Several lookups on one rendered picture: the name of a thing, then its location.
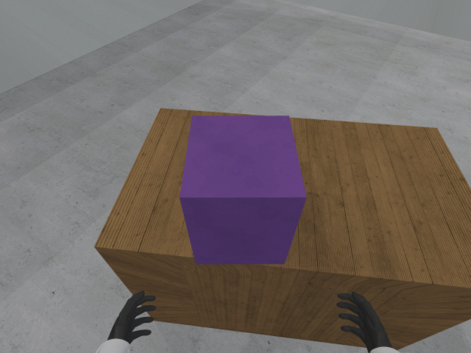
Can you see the carton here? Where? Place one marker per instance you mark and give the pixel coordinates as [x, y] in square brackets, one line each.
[242, 192]

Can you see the pedestal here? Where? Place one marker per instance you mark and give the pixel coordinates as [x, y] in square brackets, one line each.
[387, 215]

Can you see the robot left hand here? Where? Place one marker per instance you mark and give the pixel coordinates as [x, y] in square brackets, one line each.
[126, 322]

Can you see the robot right hand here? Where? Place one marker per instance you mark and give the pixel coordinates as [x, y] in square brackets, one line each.
[371, 331]

